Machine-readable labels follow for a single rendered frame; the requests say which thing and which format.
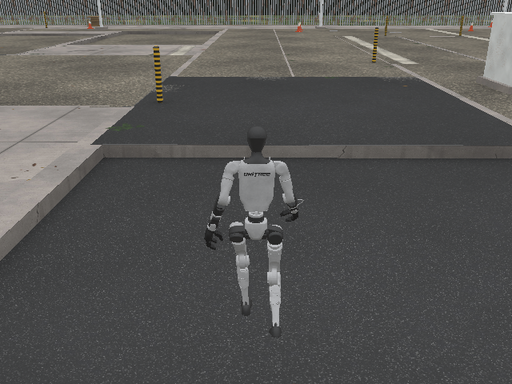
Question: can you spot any robot left thigh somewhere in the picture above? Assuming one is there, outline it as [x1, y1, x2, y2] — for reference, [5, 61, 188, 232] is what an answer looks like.
[229, 222, 250, 269]

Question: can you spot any robot right upper arm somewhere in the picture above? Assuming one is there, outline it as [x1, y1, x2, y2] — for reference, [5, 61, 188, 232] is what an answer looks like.
[273, 161, 295, 204]

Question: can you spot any left robot hand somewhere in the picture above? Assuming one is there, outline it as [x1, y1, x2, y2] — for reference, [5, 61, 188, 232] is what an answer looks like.
[204, 228, 223, 250]

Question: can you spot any robot left forearm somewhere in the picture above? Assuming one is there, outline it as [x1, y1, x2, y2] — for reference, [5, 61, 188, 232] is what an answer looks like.
[207, 193, 225, 231]

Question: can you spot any robot right forearm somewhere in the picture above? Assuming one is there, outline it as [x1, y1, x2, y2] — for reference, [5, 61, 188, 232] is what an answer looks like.
[287, 192, 298, 214]

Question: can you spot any robot left shin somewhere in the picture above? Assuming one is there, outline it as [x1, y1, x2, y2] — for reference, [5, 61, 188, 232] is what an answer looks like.
[236, 255, 249, 305]

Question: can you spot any robot left upper arm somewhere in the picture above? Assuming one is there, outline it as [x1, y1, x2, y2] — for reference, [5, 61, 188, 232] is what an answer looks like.
[218, 161, 240, 206]

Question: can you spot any right robot hand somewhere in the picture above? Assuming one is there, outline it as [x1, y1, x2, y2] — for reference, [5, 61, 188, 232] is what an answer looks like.
[280, 209, 298, 222]

